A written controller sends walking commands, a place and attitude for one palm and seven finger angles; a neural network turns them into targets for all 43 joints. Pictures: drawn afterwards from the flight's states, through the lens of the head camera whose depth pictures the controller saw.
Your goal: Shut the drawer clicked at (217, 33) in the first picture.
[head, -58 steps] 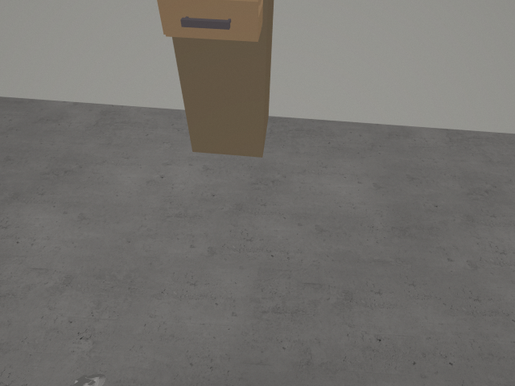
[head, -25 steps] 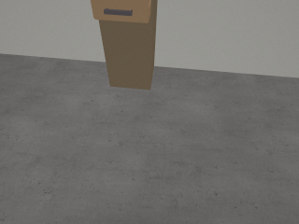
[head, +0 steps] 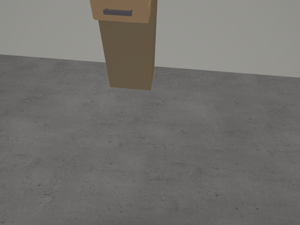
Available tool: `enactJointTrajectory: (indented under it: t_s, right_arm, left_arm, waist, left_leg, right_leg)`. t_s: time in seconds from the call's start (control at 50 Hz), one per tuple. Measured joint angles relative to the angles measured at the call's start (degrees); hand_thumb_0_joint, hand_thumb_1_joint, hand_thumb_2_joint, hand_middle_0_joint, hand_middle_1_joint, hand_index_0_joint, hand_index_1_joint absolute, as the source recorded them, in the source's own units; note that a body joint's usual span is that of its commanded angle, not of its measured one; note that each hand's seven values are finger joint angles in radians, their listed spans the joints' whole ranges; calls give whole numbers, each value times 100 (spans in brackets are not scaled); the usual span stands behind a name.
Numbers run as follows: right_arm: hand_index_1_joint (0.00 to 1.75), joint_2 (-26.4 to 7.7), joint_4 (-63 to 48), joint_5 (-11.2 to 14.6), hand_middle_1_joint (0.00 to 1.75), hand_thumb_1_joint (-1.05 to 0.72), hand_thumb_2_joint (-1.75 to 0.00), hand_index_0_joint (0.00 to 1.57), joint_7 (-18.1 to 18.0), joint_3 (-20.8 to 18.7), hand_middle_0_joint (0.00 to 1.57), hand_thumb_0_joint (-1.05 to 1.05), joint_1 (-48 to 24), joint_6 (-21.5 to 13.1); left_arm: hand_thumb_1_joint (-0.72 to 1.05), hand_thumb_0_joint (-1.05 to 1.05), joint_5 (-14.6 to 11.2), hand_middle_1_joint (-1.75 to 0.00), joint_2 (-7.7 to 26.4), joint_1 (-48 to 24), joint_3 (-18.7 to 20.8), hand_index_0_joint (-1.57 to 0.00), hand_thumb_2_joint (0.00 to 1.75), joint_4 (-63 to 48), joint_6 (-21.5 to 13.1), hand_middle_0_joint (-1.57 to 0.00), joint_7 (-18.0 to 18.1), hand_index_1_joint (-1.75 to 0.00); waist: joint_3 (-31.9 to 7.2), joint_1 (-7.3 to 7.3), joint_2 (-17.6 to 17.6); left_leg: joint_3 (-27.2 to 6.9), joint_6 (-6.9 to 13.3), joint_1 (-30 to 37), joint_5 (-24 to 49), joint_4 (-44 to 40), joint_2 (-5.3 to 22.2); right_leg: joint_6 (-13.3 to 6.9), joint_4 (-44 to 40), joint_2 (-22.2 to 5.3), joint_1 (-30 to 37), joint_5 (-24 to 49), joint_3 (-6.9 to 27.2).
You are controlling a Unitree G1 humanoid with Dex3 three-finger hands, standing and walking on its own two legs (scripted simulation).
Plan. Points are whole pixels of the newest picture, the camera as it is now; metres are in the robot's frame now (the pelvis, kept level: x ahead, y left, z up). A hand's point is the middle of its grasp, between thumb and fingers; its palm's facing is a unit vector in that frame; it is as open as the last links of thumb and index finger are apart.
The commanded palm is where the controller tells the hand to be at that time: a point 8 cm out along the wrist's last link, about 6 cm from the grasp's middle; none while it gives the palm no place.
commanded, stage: look at it before walking up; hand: left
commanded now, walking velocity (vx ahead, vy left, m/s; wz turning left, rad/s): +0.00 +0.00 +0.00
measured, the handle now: (118, 11) +1.34 +0.28 +0.04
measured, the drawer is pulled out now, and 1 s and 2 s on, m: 0.16 0.16 0.16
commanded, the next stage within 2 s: walk to a spot facing it in 0.28 s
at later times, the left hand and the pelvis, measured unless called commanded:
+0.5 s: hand out of the picture +0.08 +0.24 -0.16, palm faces -0.02 -0.95 -0.31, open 7.3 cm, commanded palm none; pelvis +0.01 +0.00 +0.00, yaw +0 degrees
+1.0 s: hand (78, 216) +0.18 +0.24 -0.18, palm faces +0.10 -0.99 -0.13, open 7.4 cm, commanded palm none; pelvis +0.16 +0.06 +0.00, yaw +7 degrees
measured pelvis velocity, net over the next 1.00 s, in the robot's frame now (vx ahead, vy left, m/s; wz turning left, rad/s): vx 0.16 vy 0.06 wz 0.11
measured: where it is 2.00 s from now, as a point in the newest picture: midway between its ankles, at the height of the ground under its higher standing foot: (135, 171)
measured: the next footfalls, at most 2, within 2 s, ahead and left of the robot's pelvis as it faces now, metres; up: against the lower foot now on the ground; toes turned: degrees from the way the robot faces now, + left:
right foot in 1.20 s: +0.44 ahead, -0.03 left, +0.00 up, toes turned +0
left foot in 1.70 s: +0.60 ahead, +0.24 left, +0.00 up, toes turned +24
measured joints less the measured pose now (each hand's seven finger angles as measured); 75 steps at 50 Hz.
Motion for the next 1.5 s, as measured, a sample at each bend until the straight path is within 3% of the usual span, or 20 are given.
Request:
enactJointTrajectory:
  t_s: [0.44, 0.54, 0.62, 0.66, 0.7, 0.76, 0.82, 0.88, 0.96, 1.02, 1.12, 1.18, 1.2, 1.28, 1.32, 1.42, 1.5]
  right_arm:
    - [30, -8, 16, -7, 30, -90, -90, 20, -29, 16, 20, 1, -43, 23]
    - [30, 186, 8, -77, 30, -90, -90, 20, -1, 22, 20, 1, 352, 141]
    - [30, 424, 8, -80, 30, -90, -90, 19, 64, -13, 19, 1, 784, 187]
    - [30, 541, -18, -64, 30, -90, -90, 20, 96, -36, 20, 1, 953, 138]
    - [30, 649, -51, -53, 30, -90, -90, 20, 95, -56, 20, 1, 1108, 29]
    - [30, 833, -76, -73, 30, -90, -90, 20, 28, -101, 20, 1, 1341, -134]
    - [30, 1035, -32, -52, 30, -90, -90, 20, -54, -79, 20, 1, 1658, -247]
    - [30, 1257, 130, -30, 30, -90, -90, 20, -108, -28, 20, 1, 1948, -335]
    - [30, 1474, 348, 2, 30, -90, -90, 20, -157, -1, 20, 1, 2225, -385]
    - [30, 1562, 449, 0, 30, -90, -90, 20, -191, -9, 20, 1, 2349, -402]
    - [30, 1556, 504, -38, 30, -90, -90, 20, -225, -45, 20, 1, 2410, -426]
    - [30, 1488, 562, -39, 30, -90, -90, 20, -227, -92, 20, 1, 2449, -398]
    - [30, 1474, 588, -28, 30, -90, -90, 20, -216, -108, 20, 1, 2466, -370]
    - [30, 1322, 495, 39, 30, -90, -90, 20, -141, -201, 20, 1, 2022, -228]
    - [30, 1193, 327, 1, 30, -90, -90, 20, -121, -259, 20, 1, 1701, -182]
    - [30, 914, -227, -80, 29, -91, -90, 19, -78, -380, 19, 1, 917, -93]
    - [30, 840, -498, -85, 29, -91, -90, 19, 22, -412, 19, 1, 468, -54]
  left_arm:
    - [91, 1, -5, -30, -1, 16, 12, -21, 90, 27, 1, -21, 39, -30]
    - [91, 1, 44, -30, -221, 338, 39, -20, 90, -34, 69, -20, 9, -30]
    - [91, 1, 71, -30, -432, 759, 103, -20, 90, -82, -10, -20, -13, -30]
    - [91, 1, 77, -30, -509, 962, 127, -21, 90, -38, -36, -20, -23, -30]
    - [91, 1, 59, -30, -562, 1142, 149, -21, 90, 34, -3, -21, -32, -30]
    - [91, 1, 63, -30, -671, 1349, 170, -20, 90, 202, 130, -20, -32, -30]
    - [91, 1, 98, -30, -736, 1291, 206, -20, 90, 261, 111, -20, -67, -30]
    - [91, 1, 99, -30, -760, 1042, 248, -20, 90, 139, 27, -20, -90, -30]
    - [91, 1, 88, -30, -834, 667, 288, -20, 90, -75, -11, -20, -95, -30]
    - [91, 1, 64, -30, -894, 374, 302, -20, 90, -171, 0, -20, -107, -30]
    - [91, 1, 25, -30, -992, -132, 293, -20, 90, -302, -30, -20, -116, -30]
    - [91, 1, 42, -30, -1053, -318, 280, -20, 90, -446, -149, -20, -108, -30]
    - [91, 1, 63, -30, -1065, -335, 284, -20, 90, -497, -237, -20, -104, -30]
    - [91, 1, 42, -30, -1106, -257, 313, -20, 90, -552, -465, -20, -31, -30]
    - [91, 0, 37, -30, -1098, -45, 315, -20, 90, -451, -466, -20, 24, -30]
    - [95, -1, 53, -30, -946, 570, 406, -20, 90, -131, -445, -20, 143, -30]
    - [94, -1, 68, -30, -898, 1026, 355, -20, 90, 100, -413, -20, 102, -30]
  waist:
    - [-26, 4, 12]
    - [-275, 6, 39]
    - [-351, 37, -33]
    - [-303, 28, -95]
    - [-233, 4, -182]
    - [-246, -25, -256]
    - [-201, -147, -218]
    - [-77, -173, -201]
    - [48, -155, -168]
    - [108, -200, -145]
    - [227, -383, -84]
    - [244, -422, 33]
    - [238, -390, 50]
    - [331, -249, 149]
    - [267, -196, 147]
    - [47, -166, 199]
    - [-48, -92, 182]
  left_leg:
    - [-2, -36, 128, -29, -90, 39]
    - [-45, 20, -165, -773, 625, 70]
    - [178, 84, -629, -1264, 1595, 141]
    - [328, 103, -663, -1149, 1443, 182]
    - [441, 151, -557, -664, 1128, 132]
    - [600, 341, -393, -830, 1131, 18]
    - [542, 395, 3, -745, 571, -65]
    - [410, 435, 432, -564, -43, -144]
    - [323, 427, 937, -522, -584, -199]
    - [296, 400, 1282, -619, -830, -220]
    - [271, 307, 1781, -1008, -936, -216]
    - [221, 222, 1878, -1528, -415, -110]
    - [199, 201, 1729, -1757, 178, -74]
    - [-14, 304, -97, -1390, 4375, 71]
    - [60, 305, -907, -974, 5147, 232]
    - [116, 115, -2290, -283, 4670, 658]
    - [247, -24, -2626, 246, 3594, 844]
  right_leg:
    - [-23, -97, 36, 129, -24, -5]
    - [-35, 138, 47, 87, -300, -114]
    - [-23, 122, -31, 240, -484, -293]
    - [48, 191, -110, 331, -617, -369]
    - [99, 566, -242, 294, -921, -404]
    - [-19, 2338, -282, -413, -1509, -301]
    - [-59, 3675, -297, -1203, -1128, -372]
    - [24, 4002, -416, -1822, -627, -424]
    - [117, 3911, -562, -2464, -114, -432]
    - [134, 3347, -600, -2677, 218, -511]
    - [-33, 1908, -427, -2434, 318, -741]
    - [-242, 1353, -165, -1950, 176, -867]
    - [-343, 1188, -113, -1728, 328, -894]
    - [-519, 1563, -51, -1347, -225, -1102]
    - [-453, 1274, -22, -990, -281, -1141]
    - [-428, 507, 53, -271, -288, -1232]
    - [-345, 60, 63, 207, -378, -1295]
